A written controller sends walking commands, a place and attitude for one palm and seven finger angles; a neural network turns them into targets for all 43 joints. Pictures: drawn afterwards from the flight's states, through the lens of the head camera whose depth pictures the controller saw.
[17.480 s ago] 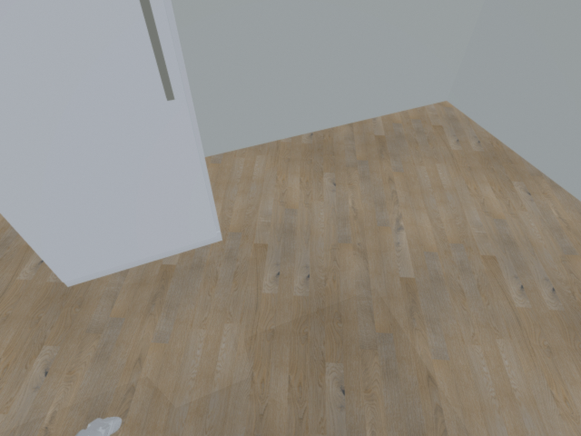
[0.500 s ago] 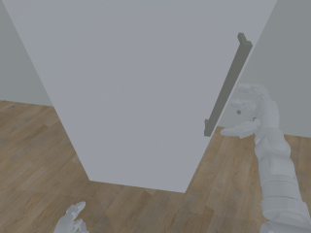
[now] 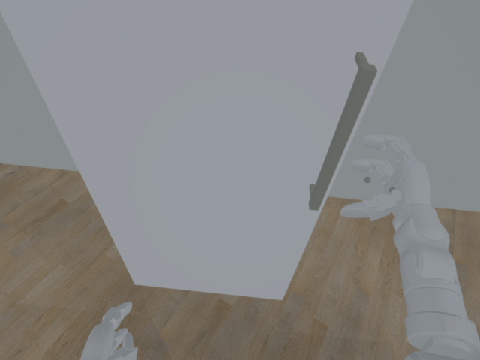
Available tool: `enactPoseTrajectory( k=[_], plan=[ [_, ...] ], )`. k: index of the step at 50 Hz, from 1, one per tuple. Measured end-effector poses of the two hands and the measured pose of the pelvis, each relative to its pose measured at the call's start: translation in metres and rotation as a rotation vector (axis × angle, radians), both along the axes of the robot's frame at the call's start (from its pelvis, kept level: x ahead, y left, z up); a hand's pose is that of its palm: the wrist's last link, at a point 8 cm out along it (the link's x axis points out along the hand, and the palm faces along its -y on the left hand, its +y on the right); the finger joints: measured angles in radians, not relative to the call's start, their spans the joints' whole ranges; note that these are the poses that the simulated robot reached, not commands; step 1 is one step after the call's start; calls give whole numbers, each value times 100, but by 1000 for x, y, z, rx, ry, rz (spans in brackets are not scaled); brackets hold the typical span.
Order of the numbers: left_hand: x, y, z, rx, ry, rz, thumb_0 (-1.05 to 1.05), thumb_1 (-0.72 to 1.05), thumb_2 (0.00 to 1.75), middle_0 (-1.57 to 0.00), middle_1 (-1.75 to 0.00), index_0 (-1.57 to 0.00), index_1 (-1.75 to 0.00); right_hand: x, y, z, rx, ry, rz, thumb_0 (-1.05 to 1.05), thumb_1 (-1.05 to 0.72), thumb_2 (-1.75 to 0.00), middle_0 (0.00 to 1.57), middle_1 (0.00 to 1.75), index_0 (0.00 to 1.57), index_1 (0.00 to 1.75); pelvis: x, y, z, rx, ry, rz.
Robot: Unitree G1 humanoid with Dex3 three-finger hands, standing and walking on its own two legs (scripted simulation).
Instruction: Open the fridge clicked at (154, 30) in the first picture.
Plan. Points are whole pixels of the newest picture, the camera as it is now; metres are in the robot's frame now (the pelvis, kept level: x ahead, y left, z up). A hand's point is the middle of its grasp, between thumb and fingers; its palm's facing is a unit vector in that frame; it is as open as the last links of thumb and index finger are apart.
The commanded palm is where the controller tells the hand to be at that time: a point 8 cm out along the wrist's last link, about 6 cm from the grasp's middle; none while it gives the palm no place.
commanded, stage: move the hooked fingers beside the handle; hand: right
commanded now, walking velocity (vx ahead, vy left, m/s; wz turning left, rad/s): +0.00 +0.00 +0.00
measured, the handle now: (333, 144) +0.46 -0.13 +0.15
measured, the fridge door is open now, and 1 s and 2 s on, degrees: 0 0 0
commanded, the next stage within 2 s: feel for the door with the fingertips in 0.18 s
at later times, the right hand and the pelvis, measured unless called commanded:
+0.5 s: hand (361, 179) +0.38 -0.17 +0.14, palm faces +0.03 +1.00 +0.01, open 14.0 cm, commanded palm +0.35 -0.21 +0.14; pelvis +0.00 -0.01 +0.00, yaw +0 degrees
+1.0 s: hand (348, 169) +0.40 -0.15 +0.14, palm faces +0.05 +1.00 +0.00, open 14.0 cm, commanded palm +0.37 -0.20 +0.14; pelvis +0.00 -0.01 +0.00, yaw +0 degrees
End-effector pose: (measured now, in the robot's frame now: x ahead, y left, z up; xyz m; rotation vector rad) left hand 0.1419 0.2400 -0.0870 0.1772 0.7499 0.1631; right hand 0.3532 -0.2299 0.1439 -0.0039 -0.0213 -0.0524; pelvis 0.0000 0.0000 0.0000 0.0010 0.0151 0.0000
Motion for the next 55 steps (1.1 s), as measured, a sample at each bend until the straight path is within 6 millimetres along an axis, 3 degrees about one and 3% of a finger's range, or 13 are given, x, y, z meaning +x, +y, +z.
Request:
enactPoseTrajectory(
  k=[17,25,36,45,55],
  plan=[
    [-16,-5,-5,0,44,11,1,90,90,-20,-30,-21,-30,2,-8,-3,2,5,0,-1,50,-30,30,120,30,120,-1,-5,0,4,5,4],
    [-19,-6,-6,5,54,13,1,90,90,-20,-30,-21,-30,4,8,-4,12,-16,25,-1,50,-30,30,120,30,120,0,-9,0,5,7,5],
    [-9,-15,-3,-17,27,-2,1,90,90,-20,-30,-21,-30,6,28,-4,15,-10,22,-1,50,-30,30,120,30,120,1,-10,0,3,4,12],
    [-6,-15,-4,-18,37,-6,1,90,90,-20,-30,-21,-30,15,27,1,6,1,4,-1,50,-30,30,120,30,120,0,-7,0,3,5,8],
    [-20,-4,-9,-5,86,13,1,90,90,-20,-30,-21,-30,28,30,-1,4,16,7,-1,50,-30,30,120,30,120,0,-4,0,3,17,6]
  ],
)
